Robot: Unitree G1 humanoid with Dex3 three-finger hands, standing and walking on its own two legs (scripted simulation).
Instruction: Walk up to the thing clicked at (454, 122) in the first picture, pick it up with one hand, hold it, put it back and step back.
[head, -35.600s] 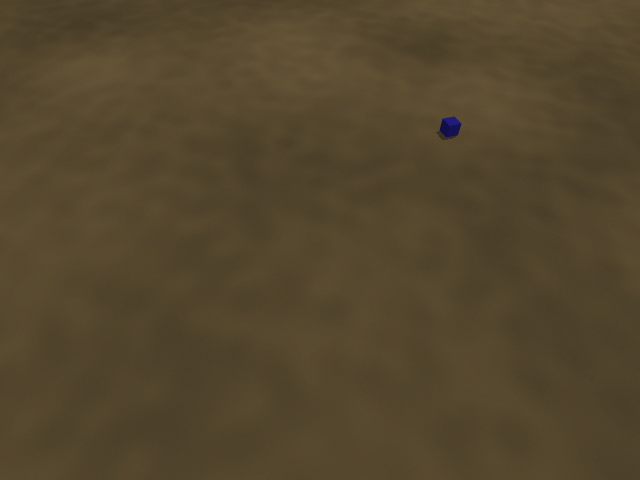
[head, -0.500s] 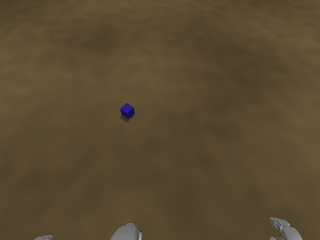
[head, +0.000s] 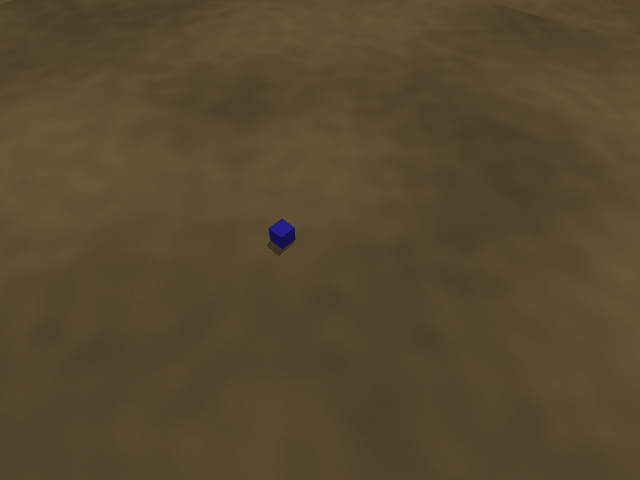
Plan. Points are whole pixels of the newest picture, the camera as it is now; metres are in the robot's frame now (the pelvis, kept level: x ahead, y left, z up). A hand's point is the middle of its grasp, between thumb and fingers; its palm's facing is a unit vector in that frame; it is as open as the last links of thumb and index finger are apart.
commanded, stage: step back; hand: left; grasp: from above
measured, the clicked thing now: (282, 233) +1.09 +0.21 -0.73
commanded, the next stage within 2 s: stand in 0.58 s
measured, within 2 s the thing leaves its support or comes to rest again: neither
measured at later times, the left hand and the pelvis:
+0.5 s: hand out of the picture +0.12 +0.26 -0.15, palm faces +0.05 -0.93 -0.38, open 7.4 cm; pelvis +0.04 +0.00 +0.00, yaw +1 degrees
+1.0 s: hand out of the picture +0.12 +0.26 -0.14, palm faces +0.00 -0.94 -0.33, open 7.4 cm; pelvis +0.04 +0.00 +0.02, yaw +1 degrees
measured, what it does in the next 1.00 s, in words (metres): steps on the spot: right foot, then left foot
